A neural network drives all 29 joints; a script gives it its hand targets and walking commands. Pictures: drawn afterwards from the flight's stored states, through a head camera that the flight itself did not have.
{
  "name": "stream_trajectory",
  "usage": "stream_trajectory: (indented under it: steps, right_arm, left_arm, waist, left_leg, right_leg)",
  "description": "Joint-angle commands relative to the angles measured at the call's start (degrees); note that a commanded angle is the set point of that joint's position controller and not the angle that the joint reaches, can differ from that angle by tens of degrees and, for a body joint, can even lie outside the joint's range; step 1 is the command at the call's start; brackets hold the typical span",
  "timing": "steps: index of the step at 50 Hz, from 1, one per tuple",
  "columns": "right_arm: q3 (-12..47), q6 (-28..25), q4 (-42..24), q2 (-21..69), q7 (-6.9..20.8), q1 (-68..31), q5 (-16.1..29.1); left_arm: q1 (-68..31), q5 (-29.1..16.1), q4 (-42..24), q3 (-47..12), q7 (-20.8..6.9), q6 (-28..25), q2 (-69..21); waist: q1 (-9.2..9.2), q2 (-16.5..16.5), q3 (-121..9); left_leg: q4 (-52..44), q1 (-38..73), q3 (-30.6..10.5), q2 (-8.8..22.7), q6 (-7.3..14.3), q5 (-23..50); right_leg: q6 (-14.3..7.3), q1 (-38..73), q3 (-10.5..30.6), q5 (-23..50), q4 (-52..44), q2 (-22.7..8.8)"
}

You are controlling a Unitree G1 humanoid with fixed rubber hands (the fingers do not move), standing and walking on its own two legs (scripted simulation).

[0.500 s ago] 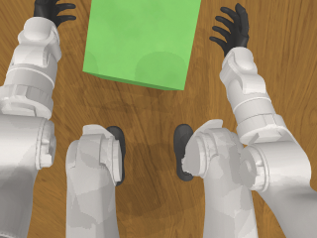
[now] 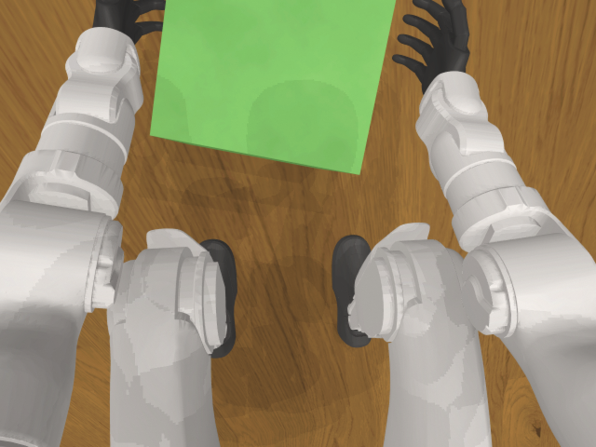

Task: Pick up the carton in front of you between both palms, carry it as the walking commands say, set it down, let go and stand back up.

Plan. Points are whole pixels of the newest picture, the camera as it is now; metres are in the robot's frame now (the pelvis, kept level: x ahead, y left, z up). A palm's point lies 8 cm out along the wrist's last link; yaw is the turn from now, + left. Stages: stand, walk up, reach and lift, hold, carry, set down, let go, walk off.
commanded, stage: reach and lift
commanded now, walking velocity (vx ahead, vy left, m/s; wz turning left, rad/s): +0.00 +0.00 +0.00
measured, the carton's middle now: (269, 79) +0.50 +0.04 -0.25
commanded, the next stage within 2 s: none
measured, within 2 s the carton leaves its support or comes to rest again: leaves its support in 0.52 s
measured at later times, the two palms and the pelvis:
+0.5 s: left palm (130, 26) +0.52 +0.19 -0.16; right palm (421, 62) +0.51 -0.11 -0.14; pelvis -0.01 +0.00 -0.01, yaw +1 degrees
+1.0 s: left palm out of the picture +0.46 +0.21 +0.03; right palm (530, 31) +0.48 -0.09 +0.04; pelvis +0.00 -0.02 +0.10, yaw +6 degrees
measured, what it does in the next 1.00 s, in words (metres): rises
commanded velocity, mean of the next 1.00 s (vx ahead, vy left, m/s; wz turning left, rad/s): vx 0.00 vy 0.00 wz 0.00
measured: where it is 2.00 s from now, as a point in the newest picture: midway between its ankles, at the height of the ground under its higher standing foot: (286, 313)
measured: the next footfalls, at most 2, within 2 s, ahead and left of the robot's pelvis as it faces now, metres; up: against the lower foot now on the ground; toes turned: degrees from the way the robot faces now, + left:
none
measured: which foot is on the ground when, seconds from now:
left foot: down 0.00-1.00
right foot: down 0.00-1.00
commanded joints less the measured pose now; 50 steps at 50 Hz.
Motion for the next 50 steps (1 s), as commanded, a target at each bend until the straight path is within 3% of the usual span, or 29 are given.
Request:
stream_trajectory:
  steps: [1,2,3,4,5,9,10,11,12,14,17,18,19,20,21,22,23,25,26,27,32,33,34,35,39,40,43,47,50]
  right_arm:
    - [-2.3,-1.8,-4.6,-2.4,-0.3,-7.2,-2.3]
    - [-0.2,-1.6,-4.9,0.5,-0.3,-7.4,-1.3]
    - [-0.6,-1.7,-3.9,0.6,-0.5,-8.6,-2.2]
    - [-0.2,-1.3,-3.8,2.5,-0.4,-8.4,-2.6]
    - [-1.3,-1.7,-1.0,1.4,0.1,-9.9,-2.9]
    - [-0.5,-1.0,-1.0,15.3,1.4,-17.1,-6.0]
    - [-0.4,-0.8,-2.6,19.1,1.7,-20.1,-7.9]
    - [-1.8,-0.5,-0.4,25.3,3.1,-21.9,-10.2]
    - [-0.7,-0.1,-2.6,30.9,4.6,-23.9,-10.8]
    - [1.7,1.2,-5.5,38.8,7.6,-29.0,-10.9]
    - [0.2,2.6,-2.8,44.0,9.9,-30.6,-12.1]
    - [0.4,3.6,-4.6,47.6,10.6,-29.5,-12.5]
    - [0.3,3.5,-8.3,46.9,10.7,-30.2,-11.6]
    - [0.9,4.4,-7.1,49.7,11.2,-28.5,-11.6]
    - [1.4,4.0,-10.1,51.1,11.5,-32.5,-9.5]
    - [3.3,4.2,-12.2,52.1,11.6,-32.1,-9.4]
    - [3.3,4.6,-11.8,55.2,11.8,-34.3,-8.8]
    - [7.6,4.3,-20.3,55.9,11.7,-35.3,-5.3]
    - [10.0,5.4,-21.8,58.6,12.0,-36.5,-4.5]
    - [11.1,6.0,-22.5,60.5,12.2,-36.5,-3.5]
    - [16.0,8.9,-31.9,65.2,12.4,-34.5,-5.4]
    - [16.0,9.7,-35.8,64.4,12.3,-33.9,-6.5]
    - [15.9,10.9,-34.6,62.9,12.4,-33.1,-7.3]
    - [13.7,11.7,-32.9,60.4,12.7,-33.2,-9.8]
    - [2.0,16.3,-18.3,67.4,15.2,-25.0,-20.9]
    - [2.2,15.7,-23.1,63.9,15.3,-26.3,-20.3]
    - [1.4,16.9,-20.9,71.0,16.2,-24.4,-21.7]
    - [4.6,16.4,-23.2,71.7,16.6,-20.3,-20.8]
    - [3.7,17.4,-18.8,72.6,16.7,-16.8,-23.1]
  left_arm:
    - [-15.0,-0.2,-5.5,1.6,0.8,-1.3,1.3]
    - [-14.1,0.2,-2.7,0.8,0.2,-0.9,-1.1]
    - [-15.2,-0.6,-0.4,-0.7,-0.2,-0.6,-1.1]
    - [-15.3,2.4,-0.1,2.5,-0.4,-1.4,0.8]
    - [-15.8,1.5,-0.6,0.8,-0.2,-1.3,-1.5]
    - [-25.0,1.3,-2.3,-2.0,-2.5,-1.5,-15.3]
    - [-26.6,-1.2,0.8,-3.4,-3.6,-0.6,-21.4]
    - [-29.0,2.4,0.0,-3.6,-4.6,-0.6,-27.4]
    - [-31.3,1.3,-1.3,-4.2,-6.2,0.0,-31.9]
    - [-28.8,5.7,-1.2,-3.8,-8.2,1.5,-38.1]
    - [-28.8,5.1,-0.7,-4.1,-9.6,2.4,-47.0]
    - [-30.3,5.5,-3.9,-3.6,-9.4,2.3,-47.4]
    - [-29.8,3.5,-7.1,-4.7,-9.7,2.8,-48.0]
    - [-29.5,2.6,-7.8,-7.5,-9.7,2.8,-49.1]
    - [-32.0,1.7,-9.9,-7.7,-9.8,3.1,-53.0]
    - [-31.8,0.7,-14.6,-8.7,-10.1,3.2,-55.9]
    - [-32.7,2.0,-10.1,-8.4,-9.7,4.3,-56.5]
    - [-33.6,-1.3,-20.4,-11.5,-9.0,4.4,-58.9]
    - [-35.7,-1.0,-24.1,-10.5,-8.9,4.5,-60.8]
    - [-34.5,-0.8,-25.6,-12.0,-8.6,5.0,-63.8]
    - [-29.3,2.0,-34.2,-12.1,-8.0,8.2,-67.7]
    - [-25.6,1.9,-34.1,-12.3,-8.2,9.8,-71.8]
    - [-21.0,5.8,-31.3,-7.4,-8.8,11.2,-70.7]
    - [-11.7,9.6,-20.0,-4.5,-9.7,14.0,-73.2]
    - [-14.2,16.2,-19.3,3.9,-13.5,16.1,-76.5]
    - [-13.6,15.4,-20.6,3.4,-13.8,16.4,-79.3]
    - [-14.2,18.4,-20.8,5.2,-13.8,15.8,-77.0]
    - [-14.1,16.4,-24.6,2.1,-13.9,15.4,-79.2]
    - [-11.0,17.4,-23.1,4.6,-14.3,15.4,-77.4]
  waist:
    - [1.09,9.4,-64.2]
    - [3.14,10.9,-60.6]
    - [0.51,9.2,-56.3]
    - [4.29,8.9,-55.6]
    - [1.28,8.6,-54.0]
    - [-0.03,10.0,-56.1]
    - [-3.68,6.6,-57.5]
    - [-0.36,8.9,-54.7]
    - [-2.79,9.7,-55.2]
    - [2.01,10.1,-55.9]
    - [0.5,8.6,-54.5]
    - [2.96,10.0,-56.3]
    - [-0.76,10.7,-58.4]
    - [1.24,11.5,-62.2]
    - [-1.61,10.4,-63.5]
    - [-1.29,11.6,-68.3]
    - [0.5,12.2,-70.2]
    - [1.08,14.9,-80.2]
    - [1.27,11.8,-83.9]
    - [4.55,14.2,-89.9]
    - [4.4,10.9,-99.4]
    - [2.4,11.6,-101.1]
    - [7.42,9.7,-97.7]
    - [4.49,12.1,-84.2]
    - [1.63,8.6,-64.2]
    - [-0.05,11.1,-64.9]
    - [3.79,9.0,-69.9]
    - [3.47,10.1,-75.6]
    - [3.01,4.3,-73.6]
  left_leg:
    - [-12.4,40.0,-1.5,-2.1,-1.6,18.6]
    - [-13.9,39.3,-1.9,-1.7,-1.1,15.6]
    - [-13.3,33.8,-2.0,-1.7,-1.1,12.5]
    - [-13.5,32.7,-1.0,-1.9,-0.6,10.7]
    - [-14.7,30.8,-1.8,-1.8,-1.0,8.4]
    - [-13.7,31.9,-1.2,-3.0,-0.5,8.8]
    - [-13.8,32.2,-1.5,-3.5,-1.0,7.7]
    - [-13.1,28.7,-0.8,-4.5,-0.3,5.6]
    - [-13.3,29.7,-0.5,-4.7,-1.0,6.6]
    - [-13.0,30.8,-0.7,-4.9,-0.2,10.3]
    - [-13.8,30.6,1.0,-6.3,-0.3,8.3]
    - [-13.9,31.1,1.8,-6.2,-0.5,10.6]
    - [-12.7,32.5,1.0,-6.0,-0.9,12.2]
    - [-12.5,36.3,1.7,-6.7,-0.7,15.1]
    - [-12.5,36.3,0.8,-6.0,-0.7,14.4]
    - [-13.4,39.8,1.3,-6.7,-0.6,15.4]
    - [-12.6,42.5,1.8,-6.9,-1.0,16.2]
    - [-11.9,48.9,2.3,-6.8,-1.8,20.3]
    - [-11.6,50.2,2.9,-6.9,-1.2,22.3]
    - [-12.5,53.4,4.8,-7.6,-1.7,23.3]
    - [-14.3,59.8,4.1,-8.3,-1.6,24.2]
    - [-16.4,60.6,4.1,-9.0,-2.1,21.9]
    - [-15.9,55.0,5.5,-8.7,-1.5,18.7]
    - [-20.5,51.9,4.2,-8.7,-1.4,8.8]
    - [-28.6,42.1,2.8,-9.5,-1.2,-5.4]
    - [-28.0,41.8,4.1,-9.0,-1.5,-2.7]
    - [-30.6,46.8,4.3,-9.9,-1.2,3.4]
    - [-31.1,49.9,5.1,-10.0,-1.9,5.5]
    - [-34.6,50.0,4.5,-9.8,-1.3,7.4]
  right_leg:
    - [0.0,22.0,-5.0,14.7,-7.8,1.3]
    - [-0.1,21.5,-5.1,12.0,-8.6,2.1]
    - [0.0,20.4,-5.1,10.4,-9.2,1.2]
    - [-0.3,21.5,-3.6,9.4,-9.7,2.1]
    - [-0.3,20.6,-5.1,8.4,-9.2,1.5]
    - [-0.6,23.3,-4.4,9.9,-9.0,3.0]
    - [-0.6,26.7,-5.5,8.9,-9.8,4.0]
    - [-1.5,24.3,-4.1,8.2,-8.6,5.1]
    - [-1.0,23.5,-5.8,9.2,-8.1,4.9]
    - [-1.5,24.8,-4.8,11.1,-6.9,5.6]
    - [-1.9,23.0,-6.6,8.4,-8.0,6.8]
    - [-2.0,23.3,-5.7,11.2,-7.8,6.7]
    - [-1.9,23.0,-7.1,12.1,-6.6,6.7]
    - [-1.8,24.5,-6.1,14.0,-6.5,7.1]
    - [-2.2,22.7,-7.7,13.7,-5.5,7.2]
    - [-2.0,22.9,-9.1,13.2,-5.9,7.1]
    - [-2.7,24.5,-7.4,14.1,-6.2,7.3]
    - [-2.8,25.1,-8.3,15.6,-4.9,7.2]
    - [-2.1,27.2,-8.2,16.8,-6.3,7.5]
    - [-2.2,29.2,-8.4,17.5,-6.6,8.2]
    - [-1.8,33.1,-7.7,16.0,-8.5,8.3]
    - [-1.7,34.4,-8.8,15.0,-10.9,8.9]
    - [-1.9,36.2,-7.5,12.0,-12.2,8.7]
    - [-2.0,30.2,-8.2,5.0,-14.2,8.6]
    - [-4.3,22.6,-8.5,-6.4,-22.0,8.4]
    - [-4.4,23.9,-8.2,-3.3,-21.7,9.1]
    - [-3.7,29.4,-5.8,0.9,-25.8,9.4]
    - [-3.2,31.4,-4.8,2.6,-27.7,9.7]
    - [-2.0,36.2,-5.5,3.8,-30.9,9.4]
